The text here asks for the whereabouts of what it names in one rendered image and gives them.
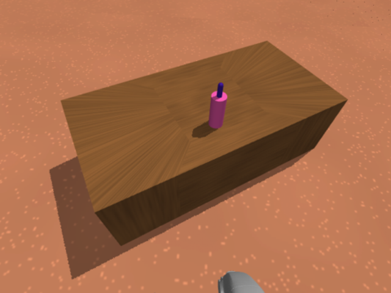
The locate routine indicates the bottle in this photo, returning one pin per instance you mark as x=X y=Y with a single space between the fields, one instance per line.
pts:
x=217 y=107

